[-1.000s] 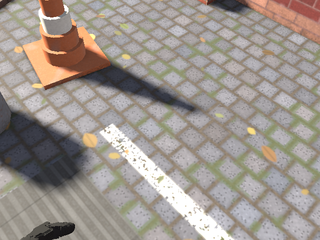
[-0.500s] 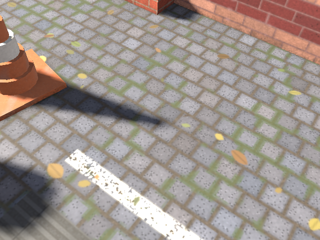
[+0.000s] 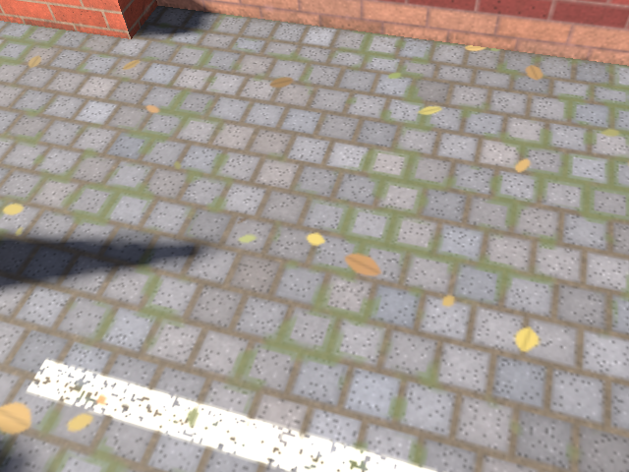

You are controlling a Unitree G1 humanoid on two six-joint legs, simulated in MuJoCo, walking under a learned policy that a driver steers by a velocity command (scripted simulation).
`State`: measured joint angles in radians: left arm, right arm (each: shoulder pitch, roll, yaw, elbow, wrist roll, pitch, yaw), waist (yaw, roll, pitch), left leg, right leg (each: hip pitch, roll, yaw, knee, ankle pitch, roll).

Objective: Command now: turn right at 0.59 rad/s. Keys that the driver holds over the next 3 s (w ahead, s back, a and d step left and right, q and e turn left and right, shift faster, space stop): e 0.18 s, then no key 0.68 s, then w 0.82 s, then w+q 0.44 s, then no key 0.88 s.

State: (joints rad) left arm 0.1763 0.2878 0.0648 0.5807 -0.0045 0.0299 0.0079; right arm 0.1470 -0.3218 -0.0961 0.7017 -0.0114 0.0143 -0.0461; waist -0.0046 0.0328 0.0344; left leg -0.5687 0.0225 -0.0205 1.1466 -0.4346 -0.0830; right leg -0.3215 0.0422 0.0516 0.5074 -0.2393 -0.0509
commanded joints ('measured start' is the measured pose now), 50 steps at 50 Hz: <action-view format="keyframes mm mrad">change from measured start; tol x32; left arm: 1 -49 157 44 -74 1 -13 19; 50 133 124 19 88 -8 -51 20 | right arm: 1 -7 -66 -16 -68 4 -17 -1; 50 -15 -19 24 3 43 -84 35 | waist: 1 -12 -149 -161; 14 -17 -182 -149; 17 29 237 -133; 50 42 -233 126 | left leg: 1 -65 -9 -43 -35 87 -11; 12 171 -55 -56 -507 87 24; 17 410 353 -462 -821 646 370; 50 40 8 11 -354 -70 122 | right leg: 1 180 -224 250 -130 475 -183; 14 91 -147 409 -23 278 -114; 17 -150 56 123 333 -388 67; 21 -206 16 126 609 -289 142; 31 303 -175 129 -92 359 31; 50 81 -320 451 -313 -519 -185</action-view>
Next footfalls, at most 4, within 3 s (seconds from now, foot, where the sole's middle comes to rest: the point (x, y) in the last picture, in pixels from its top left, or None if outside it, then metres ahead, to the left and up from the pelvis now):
0.30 left None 0.08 0.13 -0.78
0.60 right None -0.01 -0.12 -0.78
1.58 right None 0.40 -0.19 -0.78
2.12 left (346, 339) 0.74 0.00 -0.78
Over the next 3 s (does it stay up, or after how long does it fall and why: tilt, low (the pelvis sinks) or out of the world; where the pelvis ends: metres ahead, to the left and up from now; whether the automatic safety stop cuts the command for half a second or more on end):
stays up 0.78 -0.11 -0.01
